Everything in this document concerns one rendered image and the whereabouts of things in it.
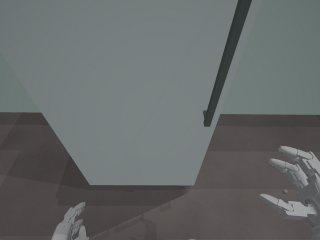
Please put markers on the fridge door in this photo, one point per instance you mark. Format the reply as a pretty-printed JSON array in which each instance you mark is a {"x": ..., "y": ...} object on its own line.
[{"x": 124, "y": 83}]

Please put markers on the handle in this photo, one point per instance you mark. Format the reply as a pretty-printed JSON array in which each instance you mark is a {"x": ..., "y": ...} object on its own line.
[{"x": 237, "y": 24}]

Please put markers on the right robot forearm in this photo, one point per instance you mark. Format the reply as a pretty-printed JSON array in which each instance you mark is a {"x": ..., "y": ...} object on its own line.
[{"x": 315, "y": 232}]

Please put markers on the robot right hand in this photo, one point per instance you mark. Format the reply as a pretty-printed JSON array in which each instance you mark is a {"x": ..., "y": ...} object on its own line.
[{"x": 298, "y": 210}]

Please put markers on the robot left hand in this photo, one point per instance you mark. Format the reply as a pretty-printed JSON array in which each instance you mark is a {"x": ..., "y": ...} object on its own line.
[{"x": 67, "y": 229}]

